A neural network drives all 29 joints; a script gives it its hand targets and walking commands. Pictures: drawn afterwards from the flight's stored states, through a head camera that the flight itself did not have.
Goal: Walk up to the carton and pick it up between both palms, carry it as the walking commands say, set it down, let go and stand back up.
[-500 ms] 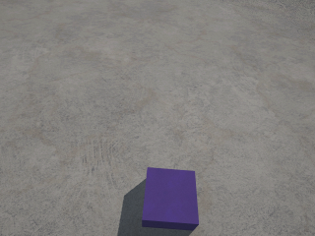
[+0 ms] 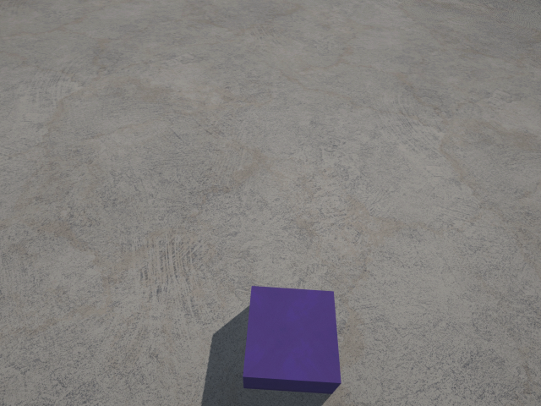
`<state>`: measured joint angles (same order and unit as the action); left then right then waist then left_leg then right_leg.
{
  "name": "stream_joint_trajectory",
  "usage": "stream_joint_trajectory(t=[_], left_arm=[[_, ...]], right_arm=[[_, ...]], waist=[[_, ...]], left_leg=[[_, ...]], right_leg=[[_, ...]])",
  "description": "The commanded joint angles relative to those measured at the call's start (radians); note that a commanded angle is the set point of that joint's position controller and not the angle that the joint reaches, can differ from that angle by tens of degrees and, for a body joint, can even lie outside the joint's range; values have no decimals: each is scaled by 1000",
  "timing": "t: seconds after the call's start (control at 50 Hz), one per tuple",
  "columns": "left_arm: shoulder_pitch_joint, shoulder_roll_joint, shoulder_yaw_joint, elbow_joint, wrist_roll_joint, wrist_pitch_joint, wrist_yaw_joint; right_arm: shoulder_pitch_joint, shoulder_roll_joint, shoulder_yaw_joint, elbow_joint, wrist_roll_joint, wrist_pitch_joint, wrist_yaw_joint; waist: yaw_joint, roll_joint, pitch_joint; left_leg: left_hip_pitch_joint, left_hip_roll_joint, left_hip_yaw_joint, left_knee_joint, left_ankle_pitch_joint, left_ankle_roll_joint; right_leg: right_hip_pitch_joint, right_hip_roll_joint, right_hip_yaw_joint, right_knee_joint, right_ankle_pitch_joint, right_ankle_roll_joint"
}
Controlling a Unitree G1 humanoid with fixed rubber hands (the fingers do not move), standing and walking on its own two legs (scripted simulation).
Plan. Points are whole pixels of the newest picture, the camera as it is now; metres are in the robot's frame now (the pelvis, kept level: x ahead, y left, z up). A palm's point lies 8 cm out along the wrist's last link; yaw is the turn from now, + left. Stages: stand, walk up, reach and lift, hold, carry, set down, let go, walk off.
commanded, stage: reach and lift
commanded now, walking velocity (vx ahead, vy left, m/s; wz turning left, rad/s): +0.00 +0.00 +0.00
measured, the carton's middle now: (290, 338) +0.46 -0.06 -0.69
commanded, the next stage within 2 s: none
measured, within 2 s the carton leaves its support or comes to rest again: neither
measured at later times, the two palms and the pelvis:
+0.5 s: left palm out of the picture +0.14 +0.20 -0.17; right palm out of the picture +0.13 -0.25 -0.15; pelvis -0.02 -0.01 -0.05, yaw -5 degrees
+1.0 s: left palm (173, 362) +0.23 +0.20 -0.19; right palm (428, 373) +0.24 -0.27 -0.17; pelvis -0.10 +0.00 -0.09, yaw -6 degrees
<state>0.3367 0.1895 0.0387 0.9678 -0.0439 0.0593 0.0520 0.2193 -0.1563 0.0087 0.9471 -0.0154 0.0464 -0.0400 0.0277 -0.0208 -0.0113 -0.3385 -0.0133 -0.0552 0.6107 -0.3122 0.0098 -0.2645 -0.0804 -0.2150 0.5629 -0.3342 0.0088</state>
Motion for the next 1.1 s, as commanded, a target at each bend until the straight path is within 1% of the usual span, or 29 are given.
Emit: stream_joint_trajectory(t=[0.0,0.04,0.1,0.16,0.18,0.2,0.22,0.24,0.3,0.32,0.36,0.42,0.46,0.48,0.5,0.52,0.54,0.58,0.6,0.66,0.68,0.7,0.76,0.82,0.84,0.98,1.0,1.06,1.08], left_arm=[[-701,96,-20,-557,-34,44,18],[-483,83,-7,-498,-22,204,-9],[-218,67,30,-396,-11,384,-49],[-94,88,55,-363,30,443,-75],[-86,85,79,-375,60,452,-77],[-74,58,74,-379,73,452,-84],[-87,51,89,-398,82,436,-89],[-109,60,106,-440,112,422,-91],[-187,50,122,-519,97,355,-101],[-227,51,126,-551,107,331,-102],[-266,39,136,-605,88,288,-95],[-251,37,125,-619,65,241,-85],[-270,40,100,-636,30,235,-79],[-275,30,90,-634,14,239,-77],[-285,19,86,-649,22,241,-73],[-307,22,96,-645,15,237,-68],[-334,30,83,-636,-6,247,-69],[-388,17,75,-659,-20,260,-61],[-424,15,80,-644,-34,265,-55],[-471,12,79,-649,-36,299,-48],[-511,32,108,-646,-27,306,-44],[-489,14,94,-608,-40,315,-48],[-636,49,113,-643,-32,319,-33],[-785,88,144,-644,-44,331,-26],[-809,84,126,-605,-42,339,-19],[-978,111,141,-530,-55,314,-13],[-1000,102,157,-479,-47,312,-9],[-1131,147,153,-521,-44,278,-1],[-1189,153,153,-515,-56,267,-3]], right_arm=[[-406,-191,-31,-275,-10,82,8],[-250,-229,-48,-305,-15,230,22],[-101,-242,-60,-371,4,392,22],[-30,-179,-18,-452,39,452,41],[3,-171,-28,-450,31,462,43],[-54,-147,-30,-490,21,462,57],[-27,-133,-33,-506,10,446,59],[-68,-133,-36,-530,-6,433,67],[-136,-137,-68,-594,-12,367,87],[-191,-141,-77,-632,-17,345,92],[-192,-133,-88,-612,-20,306,98],[-199,-149,-97,-631,-18,258,100],[-179,-183,-129,-588,-30,252,104],[-180,-172,-124,-557,-27,256,102],[-227,-196,-139,-591,-21,255,102],[-239,-190,-127,-566,-12,253,109],[-277,-202,-144,-570,-19,260,100],[-323,-209,-147,-569,-5,269,111],[-367,-222,-144,-539,-1,271,115],[-444,-221,-151,-516,16,304,120],[-501,-232,-150,-511,19,306,120],[-523,-257,-162,-501,12,314,121],[-671,-267,-173,-472,20,316,123],[-840,-303,-182,-456,17,324,121],[-877,-292,-175,-419,32,329,124],[-1049,-350,-233,-332,21,294,109],[-1068,-314,-213,-299,34,291,107],[-1184,-367,-242,-298,40,263,106],[-1214,-370,-246,-273,35,250,102]], waist=[[-92,84,-3],[-118,136,-40],[-11,32,-187],[16,-57,-294],[22,-8,-268],[50,-4,-269],[46,-48,-227],[70,20,-230],[49,-33,-279],[56,7,-302],[23,13,-343],[29,33,-436],[-11,32,-455],[-11,-4,-459],[9,62,-457],[18,43,-424],[-4,26,-400],[3,26,-392],[-4,-20,-354],[14,10,-314],[36,-3,-293],[18,-13,-303],[26,-1,-321],[23,-50,-371],[45,-3,-359],[11,-15,-564],[39,-30,-525],[18,38,-675],[-3,3,-625]], left_leg=[[-384,103,15,-119,-284,18],[-371,77,23,-118,-255,52],[-257,22,12,20,153,67],[-216,-14,7,57,353,90],[-255,-16,13,57,348,81],[-285,-25,19,63,347,81],[-288,-22,20,73,333,74],[-305,-17,16,86,346,61],[-360,-4,13,130,306,50],[-371,-5,16,144,290,43],[-402,-9,15,172,297,29],[-392,-10,4,224,361,14],[-385,-13,11,254,355,-1],[-386,-8,16,247,325,0],[-398,-9,14,256,291,-6],[-416,-11,14,255,254,-8],[-468,-18,28,270,210,-12],[-434,-7,16,256,123,-8],[-473,-9,22,258,80,-8],[-476,0,36,245,-62,-8],[-516,-2,40,252,-85,-12],[-526,1,44,246,-120,-10],[-540,2,50,270,-157,-12],[-547,1,60,295,-187,1],[-552,4,53,284,-192,-2],[-567,-8,72,348,-99,-13],[-592,-10,73,347,-82,-11],[-510,-12,56,356,-68,-19],[-567,-13,60,361,-70,-23]], right_leg=[[-41,69,98,69,-155,-40],[27,59,91,50,-91,-57],[118,49,179,87,182,-87],[154,51,224,92,503,-69],[145,55,241,95,510,-72],[129,66,245,97,499,-70],[86,67,235,116,506,-60],[48,68,251,127,471,-69],[30,80,244,202,477,-64],[21,83,250,222,451,-60],[0,92,252,266,464,-57],[-58,96,244,325,509,-51],[-146,105,236,348,451,-49],[-155,99,231,341,430,-45],[-175,98,247,349,377,-53],[-215,95,244,354,332,-53],[-224,93,245,363,316,-49],[-264,93,241,360,203,-56],[-282,94,238,362,156,-53],[-304,90,236,352,1,-54],[-315,79,251,354,-22,-53],[-287,85,241,363,-32,-54],[-333,77,241,369,-99,-53],[-330,82,237,364,-172,-45],[-377,78,226,381,-164,-50],[-374,83,233,406,-35,-41],[-387,84,236,410,-36,-36],[-440,93,222,429,-15,-43],[-463,97,220,433,-11,-39]])
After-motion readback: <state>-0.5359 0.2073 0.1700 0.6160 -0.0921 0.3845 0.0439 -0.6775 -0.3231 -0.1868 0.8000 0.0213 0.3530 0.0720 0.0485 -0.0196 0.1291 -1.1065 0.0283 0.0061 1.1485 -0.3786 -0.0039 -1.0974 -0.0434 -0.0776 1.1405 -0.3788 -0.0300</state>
